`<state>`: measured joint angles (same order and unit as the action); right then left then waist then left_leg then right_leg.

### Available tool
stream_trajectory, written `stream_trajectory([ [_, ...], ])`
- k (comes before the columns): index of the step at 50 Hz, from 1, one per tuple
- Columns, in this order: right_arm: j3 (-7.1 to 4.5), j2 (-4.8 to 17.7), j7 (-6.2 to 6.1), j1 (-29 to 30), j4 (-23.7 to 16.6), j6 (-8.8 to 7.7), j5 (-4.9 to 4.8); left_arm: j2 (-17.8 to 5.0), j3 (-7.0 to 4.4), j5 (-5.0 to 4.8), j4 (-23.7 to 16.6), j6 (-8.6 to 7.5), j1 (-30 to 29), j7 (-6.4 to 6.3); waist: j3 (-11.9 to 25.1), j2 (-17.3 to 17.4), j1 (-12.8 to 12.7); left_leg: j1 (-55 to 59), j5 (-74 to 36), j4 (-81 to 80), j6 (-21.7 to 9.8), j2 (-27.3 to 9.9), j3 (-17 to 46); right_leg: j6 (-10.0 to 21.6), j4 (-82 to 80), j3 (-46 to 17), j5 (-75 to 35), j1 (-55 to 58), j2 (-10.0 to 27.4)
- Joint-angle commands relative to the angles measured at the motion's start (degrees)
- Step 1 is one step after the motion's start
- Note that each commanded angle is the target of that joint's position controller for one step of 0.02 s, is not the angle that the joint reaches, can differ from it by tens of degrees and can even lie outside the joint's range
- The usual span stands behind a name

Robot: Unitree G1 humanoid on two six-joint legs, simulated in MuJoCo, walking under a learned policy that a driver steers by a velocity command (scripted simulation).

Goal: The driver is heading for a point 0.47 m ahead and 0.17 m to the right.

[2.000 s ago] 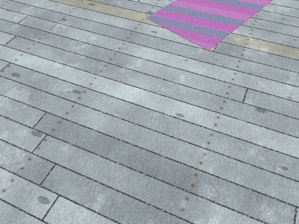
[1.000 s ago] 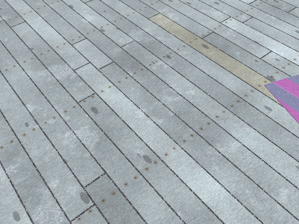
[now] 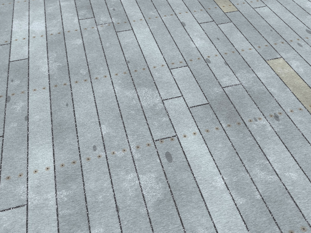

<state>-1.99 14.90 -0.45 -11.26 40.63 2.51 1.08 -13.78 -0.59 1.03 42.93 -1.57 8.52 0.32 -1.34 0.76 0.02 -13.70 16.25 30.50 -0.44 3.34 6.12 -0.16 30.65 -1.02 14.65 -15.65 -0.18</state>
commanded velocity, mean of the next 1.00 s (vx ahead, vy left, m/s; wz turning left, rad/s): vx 0.00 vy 0.00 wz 0.02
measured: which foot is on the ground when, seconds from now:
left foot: down 0.00-1.00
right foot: down 0.00-1.00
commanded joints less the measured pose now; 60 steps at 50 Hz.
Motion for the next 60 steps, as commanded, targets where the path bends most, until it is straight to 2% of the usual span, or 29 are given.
stream_trajectory([
  [1, -1.84, 6.1, -0.24, 0.3, -2.8, -1.18, -0.06, -7.4, -1.94, -0.33, -3.5, -0.75, -1.6, -0.28, 4.2, -1.7, -0.2, 0.5, -11.0, -3.8, -1.6, -4.1, 3.5, 2.2, -4.2, -4.4, -10.2, 4.0, 4.5],
  [6, -1.86, 5.5, -0.59, 0.1, -1.5, -1.47, -0.29, -7.0, -1.88, -0.38, -2.6, -0.29, -1.8, -0.29, 3.9, -0.1, -0.4, 0.8, -12.4, -4.0, -1.2, -4.2, 3.8, 2.3, -3.6, -3.8, -11.1, 5.1, 3.7],
  [17, -1.92, 5.3, -1.55, -0.8, 1.9, -1.71, -0.41, -6.8, -1.87, -0.54, 1.4, -0.09, -1.7, -0.56, 2.4, -0.5, -0.3, 2.4, -12.7, -4.8, -0.7, -4.3, 3.5, 1.8, -5.0, -3.4, -9.5, 4.9, 2.9],
  [31, -1.80, 4.7, -2.15, -1.3, 9.5, -2.08, -0.62, -6.8, -1.80, -0.74, 8.7, 0.02, -0.6, -1.21, 0.6, -0.7, -0.4, 3.3, -10.9, -6.8, 0.0, -3.7, 2.2, 2.1, -7.5, -3.5, -6.5, 4.7, 2.4],
  [46, -1.00, 3.9, -2.39, -2.7, 17.1, -2.55, -0.81, -6.3, -1.38, -0.90, 14.0, 0.34, 1.5, -1.76, -0.5, -0.9, -0.5, 2.5, -9.1, -8.0, 0.5, -3.3, 0.7, 2.7, -9.0, -3.5, -5.1, 4.9, 1.9],
  [60, -0.11, 2.9, -2.52, -4.6, 20.9, -2.82, -0.91, -5.4, -1.12, -1.03, 16.2, 0.60, 3.7, -1.97, -1.0, -0.9, -0.6, 1.7, -8.4, -8.4, 0.7, -3.2, 0.0, 3.0, -9.3, -3.5, -5.7, 5.1, 1.6],
])
Velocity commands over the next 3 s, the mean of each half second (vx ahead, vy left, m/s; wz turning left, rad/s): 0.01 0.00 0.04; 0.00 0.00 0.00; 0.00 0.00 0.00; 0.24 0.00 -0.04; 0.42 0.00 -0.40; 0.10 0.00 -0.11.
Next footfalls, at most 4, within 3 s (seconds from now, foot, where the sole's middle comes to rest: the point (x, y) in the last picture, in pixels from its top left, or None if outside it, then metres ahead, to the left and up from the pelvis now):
2.30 right None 0.46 -0.16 -0.77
2.74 left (161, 203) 0.64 0.02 -0.77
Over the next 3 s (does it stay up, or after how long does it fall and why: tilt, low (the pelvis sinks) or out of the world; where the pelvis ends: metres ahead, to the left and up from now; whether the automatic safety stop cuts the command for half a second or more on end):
stays up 0.51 -0.05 0.00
